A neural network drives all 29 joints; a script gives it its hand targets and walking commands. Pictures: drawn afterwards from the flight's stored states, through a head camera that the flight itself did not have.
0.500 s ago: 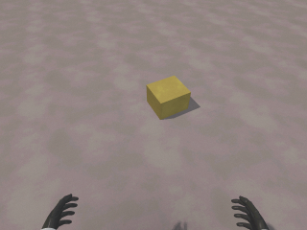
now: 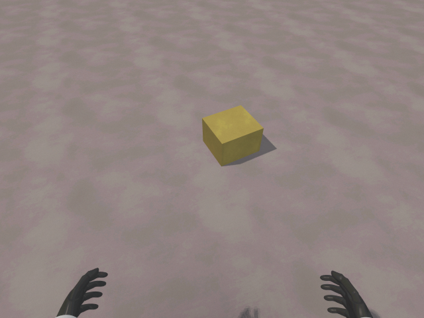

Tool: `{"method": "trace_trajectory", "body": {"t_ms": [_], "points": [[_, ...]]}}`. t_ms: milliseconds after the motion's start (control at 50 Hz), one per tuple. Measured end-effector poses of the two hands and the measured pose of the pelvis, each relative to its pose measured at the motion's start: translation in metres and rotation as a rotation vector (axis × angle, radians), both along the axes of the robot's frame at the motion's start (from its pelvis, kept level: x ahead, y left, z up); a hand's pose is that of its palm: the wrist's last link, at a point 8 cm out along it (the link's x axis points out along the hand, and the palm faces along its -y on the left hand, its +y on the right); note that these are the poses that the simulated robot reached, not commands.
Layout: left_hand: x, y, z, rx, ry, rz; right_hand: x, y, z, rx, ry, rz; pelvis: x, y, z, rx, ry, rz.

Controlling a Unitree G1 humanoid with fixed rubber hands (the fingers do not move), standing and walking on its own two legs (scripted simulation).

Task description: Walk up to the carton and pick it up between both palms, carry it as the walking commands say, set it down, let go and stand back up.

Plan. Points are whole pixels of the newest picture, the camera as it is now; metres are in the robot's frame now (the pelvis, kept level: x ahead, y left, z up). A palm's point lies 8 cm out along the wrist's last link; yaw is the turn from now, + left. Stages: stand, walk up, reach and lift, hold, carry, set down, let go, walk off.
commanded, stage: stand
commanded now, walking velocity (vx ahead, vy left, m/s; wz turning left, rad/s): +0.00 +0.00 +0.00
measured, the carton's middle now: (231, 134) +1.26 -0.10 -0.65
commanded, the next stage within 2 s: walk up in 0.24 s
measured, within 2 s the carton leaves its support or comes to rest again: neither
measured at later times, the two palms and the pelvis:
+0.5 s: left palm out of the picture +0.14 +0.28 -0.06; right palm out of the picture +0.14 -0.25 -0.07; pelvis -0.01 +0.00 +0.00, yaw +0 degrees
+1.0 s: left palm (58, 315) +0.15 +0.30 -0.06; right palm (375, 269) +0.23 -0.31 -0.07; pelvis +0.08 -0.03 +0.00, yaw -3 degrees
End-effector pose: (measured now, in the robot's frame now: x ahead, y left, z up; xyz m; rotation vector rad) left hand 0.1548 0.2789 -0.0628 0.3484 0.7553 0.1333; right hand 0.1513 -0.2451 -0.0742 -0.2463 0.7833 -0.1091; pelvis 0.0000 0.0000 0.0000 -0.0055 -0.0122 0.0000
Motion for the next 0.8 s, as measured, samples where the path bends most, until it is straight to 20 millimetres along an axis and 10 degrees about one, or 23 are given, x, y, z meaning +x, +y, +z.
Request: {"method": "trace_trajectory", "body": {"t_ms": [460, 680, 800], "points": [[-0.011, 0.000, 0.004, 0.000, -0.016, -0.011, -0.011, -0.003, 0.003, 0.002, -0.021, 0.007, -0.011, -0.002, 0.000, 0.003, -0.018, 0.000], [0.023, -0.005, 0.019, 0.108, -0.005, -0.098, -0.060, -0.083, -0.015, -0.059, 0.100, -0.092, 0.017, -0.034, -0.007, 0.015, -0.007, -0.051], [0.013, -0.005, 0.023, 0.138, 0.051, -0.031, -0.028, -0.093, -0.014, -0.056, 0.128, -0.054, 0.041, -0.043, 0.000, 0.022, 0.015, -0.045]]}}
